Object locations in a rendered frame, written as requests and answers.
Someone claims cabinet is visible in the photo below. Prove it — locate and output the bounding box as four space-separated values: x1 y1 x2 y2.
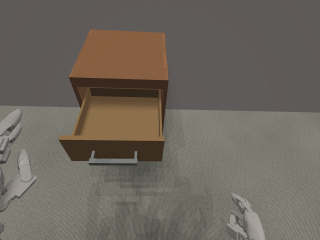
69 29 169 132

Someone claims drawer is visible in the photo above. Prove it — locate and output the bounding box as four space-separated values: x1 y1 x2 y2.
58 87 165 162

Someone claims handle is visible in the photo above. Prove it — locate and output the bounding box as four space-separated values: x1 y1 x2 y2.
88 151 138 166

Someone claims right robot hand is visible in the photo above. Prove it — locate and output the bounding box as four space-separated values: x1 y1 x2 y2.
226 193 266 240

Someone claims left robot hand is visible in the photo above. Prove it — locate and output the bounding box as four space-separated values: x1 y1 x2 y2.
0 109 37 212

